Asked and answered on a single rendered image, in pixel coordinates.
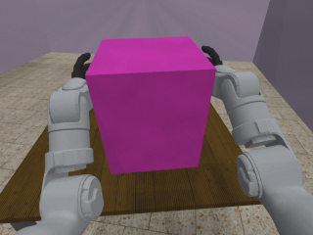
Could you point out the carton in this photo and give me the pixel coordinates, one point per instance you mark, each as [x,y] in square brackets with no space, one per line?
[151,98]

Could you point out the robot left hand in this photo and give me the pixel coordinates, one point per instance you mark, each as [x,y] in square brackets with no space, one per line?
[80,69]

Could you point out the robot right hand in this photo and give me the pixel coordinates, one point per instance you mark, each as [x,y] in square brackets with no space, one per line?
[215,59]

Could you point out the left robot upper arm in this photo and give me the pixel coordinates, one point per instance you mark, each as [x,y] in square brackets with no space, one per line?
[68,204]

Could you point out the robot right forearm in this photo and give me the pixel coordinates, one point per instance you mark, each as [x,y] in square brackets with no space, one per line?
[246,107]

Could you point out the right robot upper arm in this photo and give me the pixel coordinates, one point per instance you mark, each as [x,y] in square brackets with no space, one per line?
[272,175]

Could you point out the robot left forearm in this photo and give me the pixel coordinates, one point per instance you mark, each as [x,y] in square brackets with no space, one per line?
[68,127]

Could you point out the table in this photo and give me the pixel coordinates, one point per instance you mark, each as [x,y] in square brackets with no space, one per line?
[212,184]

